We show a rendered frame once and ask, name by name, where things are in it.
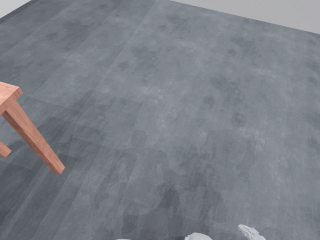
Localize right robot hand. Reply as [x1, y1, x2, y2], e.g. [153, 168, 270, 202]
[238, 224, 266, 240]

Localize table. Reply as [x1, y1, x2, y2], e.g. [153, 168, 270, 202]
[0, 82, 65, 175]

